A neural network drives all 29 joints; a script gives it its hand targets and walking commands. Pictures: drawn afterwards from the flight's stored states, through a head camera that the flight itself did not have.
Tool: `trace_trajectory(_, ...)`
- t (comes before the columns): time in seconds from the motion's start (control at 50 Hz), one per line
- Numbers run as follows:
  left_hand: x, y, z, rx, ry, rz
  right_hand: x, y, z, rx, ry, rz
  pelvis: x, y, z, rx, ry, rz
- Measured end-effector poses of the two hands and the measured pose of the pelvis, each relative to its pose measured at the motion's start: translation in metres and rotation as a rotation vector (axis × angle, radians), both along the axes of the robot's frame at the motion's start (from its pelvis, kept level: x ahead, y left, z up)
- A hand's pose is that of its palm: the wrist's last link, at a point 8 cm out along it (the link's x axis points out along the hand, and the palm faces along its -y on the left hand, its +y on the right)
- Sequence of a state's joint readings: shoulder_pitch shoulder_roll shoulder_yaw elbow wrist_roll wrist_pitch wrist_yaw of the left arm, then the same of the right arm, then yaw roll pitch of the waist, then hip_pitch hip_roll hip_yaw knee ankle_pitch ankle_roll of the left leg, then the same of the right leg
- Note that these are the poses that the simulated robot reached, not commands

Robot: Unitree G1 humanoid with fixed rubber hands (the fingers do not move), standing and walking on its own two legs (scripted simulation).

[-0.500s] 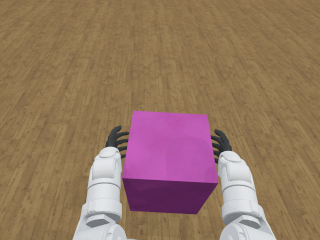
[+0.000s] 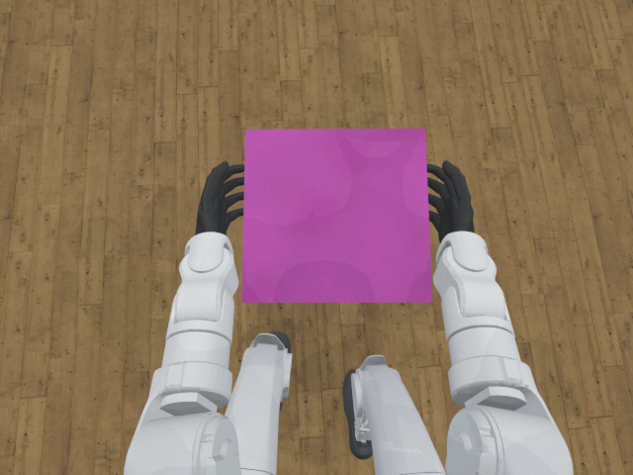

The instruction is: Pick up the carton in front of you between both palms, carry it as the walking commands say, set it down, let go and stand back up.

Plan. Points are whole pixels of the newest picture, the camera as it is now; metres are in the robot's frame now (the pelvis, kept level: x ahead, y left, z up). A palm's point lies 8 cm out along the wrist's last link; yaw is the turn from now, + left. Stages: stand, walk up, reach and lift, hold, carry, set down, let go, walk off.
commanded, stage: set down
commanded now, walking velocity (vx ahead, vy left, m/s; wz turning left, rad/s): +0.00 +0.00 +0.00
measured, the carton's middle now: (331, 230) +0.41 +0.01 -0.16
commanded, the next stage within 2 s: none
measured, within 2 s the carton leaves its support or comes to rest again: neither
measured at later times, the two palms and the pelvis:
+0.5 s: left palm (226, 223) +0.43 +0.18 -0.23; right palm (409, 221) +0.45 -0.12 -0.22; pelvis -0.02 -0.01 -0.12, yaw -2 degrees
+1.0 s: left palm (234, 228) +0.46 +0.19 -0.38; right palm (380, 221) +0.49 -0.10 -0.37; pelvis -0.04 +0.00 -0.24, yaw -4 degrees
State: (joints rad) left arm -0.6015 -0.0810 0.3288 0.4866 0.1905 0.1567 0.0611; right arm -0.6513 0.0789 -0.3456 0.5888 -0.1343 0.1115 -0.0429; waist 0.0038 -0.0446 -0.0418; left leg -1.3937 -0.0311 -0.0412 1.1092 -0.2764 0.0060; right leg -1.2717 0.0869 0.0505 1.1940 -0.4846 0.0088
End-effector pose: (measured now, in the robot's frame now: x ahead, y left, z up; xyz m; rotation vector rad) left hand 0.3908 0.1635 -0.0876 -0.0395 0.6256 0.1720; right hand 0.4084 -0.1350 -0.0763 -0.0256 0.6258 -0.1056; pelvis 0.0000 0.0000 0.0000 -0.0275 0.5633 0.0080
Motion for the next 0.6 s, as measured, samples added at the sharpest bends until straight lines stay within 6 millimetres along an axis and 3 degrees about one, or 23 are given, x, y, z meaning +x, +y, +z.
trace_trajectory(0.24,0.022,0.002,-0.052,-0.011,0.037,0.008,0.024,0.002,-0.051,0.017,0.038,-0.015,-0.006,-0.009,-0.057,-0.006,0.120,-0.011)
trace_trajectory(0.6,0.047,0.019,-0.174,-0.004,0.049,0.022,0.052,0.019,-0.176,0.009,0.049,0.010,-0.026,-0.003,-0.150,-0.022,0.243,-0.028)
